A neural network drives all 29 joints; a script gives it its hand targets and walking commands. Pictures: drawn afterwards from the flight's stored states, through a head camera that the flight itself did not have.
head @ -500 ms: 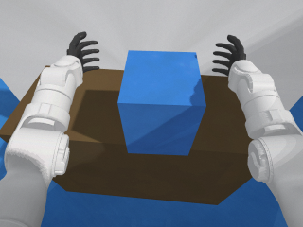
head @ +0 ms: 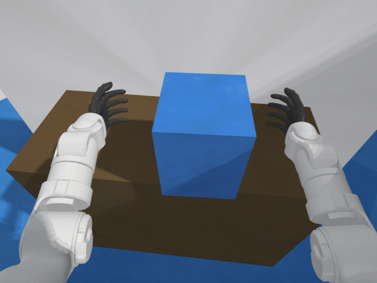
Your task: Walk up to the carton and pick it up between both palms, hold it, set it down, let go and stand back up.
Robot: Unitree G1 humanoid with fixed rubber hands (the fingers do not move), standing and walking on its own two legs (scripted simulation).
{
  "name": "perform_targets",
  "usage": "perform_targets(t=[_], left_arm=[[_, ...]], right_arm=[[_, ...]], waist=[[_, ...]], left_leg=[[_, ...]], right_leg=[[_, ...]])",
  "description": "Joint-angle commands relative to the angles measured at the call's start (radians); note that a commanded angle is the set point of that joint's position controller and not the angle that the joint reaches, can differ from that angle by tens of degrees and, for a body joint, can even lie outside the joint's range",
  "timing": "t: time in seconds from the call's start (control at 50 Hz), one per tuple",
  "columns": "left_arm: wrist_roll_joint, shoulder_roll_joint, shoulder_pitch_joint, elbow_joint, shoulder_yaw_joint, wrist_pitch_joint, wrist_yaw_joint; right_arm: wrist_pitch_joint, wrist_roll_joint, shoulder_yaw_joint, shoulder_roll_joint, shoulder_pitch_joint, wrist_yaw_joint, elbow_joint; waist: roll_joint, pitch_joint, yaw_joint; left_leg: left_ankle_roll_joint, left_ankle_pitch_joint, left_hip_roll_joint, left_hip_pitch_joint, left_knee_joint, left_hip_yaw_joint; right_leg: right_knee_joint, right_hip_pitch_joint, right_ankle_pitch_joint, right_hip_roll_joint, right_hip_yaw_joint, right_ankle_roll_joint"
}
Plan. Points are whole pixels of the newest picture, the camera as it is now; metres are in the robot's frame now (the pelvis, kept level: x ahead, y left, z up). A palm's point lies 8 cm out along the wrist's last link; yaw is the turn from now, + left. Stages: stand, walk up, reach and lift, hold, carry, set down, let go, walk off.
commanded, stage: set down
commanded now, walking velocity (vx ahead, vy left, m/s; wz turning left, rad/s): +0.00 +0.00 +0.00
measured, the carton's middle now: (201, 138) +0.47 -0.02 +0.03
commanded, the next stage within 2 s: let go in 1.32 s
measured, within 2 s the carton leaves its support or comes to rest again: neither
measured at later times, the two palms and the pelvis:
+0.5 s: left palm (100, 159) +0.36 +0.20 +0.09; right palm (294, 165) +0.34 -0.20 +0.08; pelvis -0.01 +0.00 +0.00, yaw -1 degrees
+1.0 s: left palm (98, 206) +0.28 +0.20 +0.03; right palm (294, 210) +0.26 -0.20 +0.03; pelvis +0.00 +0.00 +0.00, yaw -2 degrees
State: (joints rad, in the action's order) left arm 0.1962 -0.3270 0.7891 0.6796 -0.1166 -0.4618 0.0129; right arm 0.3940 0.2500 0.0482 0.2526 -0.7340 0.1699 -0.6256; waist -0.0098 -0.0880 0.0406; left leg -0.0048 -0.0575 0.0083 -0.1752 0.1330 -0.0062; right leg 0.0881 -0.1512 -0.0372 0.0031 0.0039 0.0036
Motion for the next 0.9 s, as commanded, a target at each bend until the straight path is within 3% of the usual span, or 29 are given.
perform_targets(t=[0.0,0.08,0.18,0.26,0.32,0.36,0.4,0.44,0.48,0.62,0.68,0.7,0.8,0.88], left_arm=[[0.005,-0.140,0.407,-0.214,-0.026,0.047,-0.003],[0.006,-0.110,0.338,-0.282,-0.004,0.069,-0.013],[-0.007,-0.085,0.278,-0.299,0.002,0.076,-0.014],[-0.010,-0.069,0.185,-0.328,0.000,0.098,-0.021],[-0.006,-0.072,0.205,-0.345,0.005,0.116,-0.029],[-0.009,-0.057,0.141,-0.347,0.005,0.136,-0.035],[-0.013,-0.053,0.116,-0.377,0.013,0.157,-0.035],[-0.026,-0.044,0.003,-0.404,-0.002,0.171,-0.025],[-0.040,-0.038,-0.048,-0.427,-0.015,0.180,-0.014],[-0.049,-0.005,-0.190,-0.513,0.019,0.220,0.005],[-0.033,0.002,-0.253,-0.545,0.032,0.253,-0.002],[-0.028,0.004,-0.284,-0.561,0.037,0.266,-0.005],[-0.028,0.006,-0.379,-0.590,0.068,0.317,-0.014],[-0.025,0.024,-0.500,-0.634,0.083,0.369,-0.021]], right_arm=[[-0.049,-0.020,0.037,0.123,-0.407,0.003,0.224],[-0.064,-0.018,0.053,0.123,-0.300,-0.001,0.219],[-0.077,-0.053,0.078,0.105,-0.245,-0.015,0.227],[-0.101,-0.062,0.068,0.101,-0.164,-0.024,0.276],[-0.120,-0.067,0.072,0.093,-0.176,-0.029,0.298],[-0.136,-0.064,0.061,0.088,-0.135,-0.034,0.329],[-0.154,-0.053,0.057,0.085,-0.083,-0.033,0.330],[-0.176,-0.041,0.025,0.080,0.002,-0.033,0.374],[-0.191,-0.049,0.023,0.096,0.045,-0.030,0.390],[-0.240,-0.043,0.015,0.068,0.231,-0.023,0.457],[-0.264,-0.028,-0.015,0.051,0.299,-0.029,0.505],[-0.274,-0.030,-0.027,0.051,0.326,-0.031,0.530],[-0.317,-0.040,-0.012,0.052,0.437,-0.035,0.552],[-0.365,-0.047,-0.022,0.069,0.528,-0.039,0.626]], waist=[[-0.008,-0.430,-0.002],[0.062,-0.420,-0.003],[0.053,-0.341,-0.005],[0.026,-0.345,-0.024],[0.024,-0.330,-0.026],[0.006,-0.338,-0.038],[0.031,-0.355,-0.034],[0.016,-0.371,-0.055],[-0.008,-0.344,-0.047],[0.029,-0.221,-0.043],[0.020,-0.187,-0.063],[0.003,-0.199,-0.068],[0.023,-0.183,-0.068],[0.000,-0.219,-0.067]], left_leg=[[-0.009,0.311,-0.052,0.175,0.081,-0.001],[-0.021,0.290,-0.049,0.189,0.099,-0.003],[-0.016,0.189,-0.044,0.158,0.095,-0.009],[-0.004,0.183,-0.039,0.141,0.099,-0.015],[0.007,0.114,-0.039,0.126,0.101,-0.018],[0.010,0.148,-0.034,0.132,0.107,-0.016],[0.009,0.168,-0.037,0.143,0.113,-0.016],[0.004,0.281,-0.043,0.182,0.126,-0.018],[0.000,0.306,-0.045,0.180,0.124,-0.016],[-0.002,0.200,-0.033,0.167,0.113,-0.028],[0.007,0.169,-0.027,0.144,0.116,-0.028],[0.009,0.169,-0.023,0.147,0.112,-0.027],[0.015,0.149,-0.020,0.146,0.126,-0.029],[0.011,0.234,-0.017,0.174,0.143,-0.021]], right_leg=[[0.087,0.178,0.224,-0.041,-0.019,-0.005],[0.089,0.140,0.151,-0.039,-0.016,-0.024],[0.091,0.088,0.041,-0.044,-0.009,-0.017],[0.105,0.112,0.042,-0.041,-0.008,-0.019],[0.115,0.074,-0.020,-0.039,-0.008,-0.017],[0.127,0.085,0.012,-0.037,-0.007,-0.017],[0.128,0.097,0.030,-0.033,-0.011,-0.017],[0.128,0.152,0.133,-0.036,-0.021,-0.019],[0.128,0.169,0.164,-0.038,-0.028,-0.014],[0.111,0.108,0.047,-0.034,-0.030,-0.017],[0.117,0.101,0.010,-0.029,-0.033,-0.020],[0.124,0.101,0.009,-0.029,-0.036,-0.020],[0.125,0.053,-0.026,-0.028,-0.038,-0.017],[0.138,0.073,0.052,-0.027,-0.040,-0.019]])
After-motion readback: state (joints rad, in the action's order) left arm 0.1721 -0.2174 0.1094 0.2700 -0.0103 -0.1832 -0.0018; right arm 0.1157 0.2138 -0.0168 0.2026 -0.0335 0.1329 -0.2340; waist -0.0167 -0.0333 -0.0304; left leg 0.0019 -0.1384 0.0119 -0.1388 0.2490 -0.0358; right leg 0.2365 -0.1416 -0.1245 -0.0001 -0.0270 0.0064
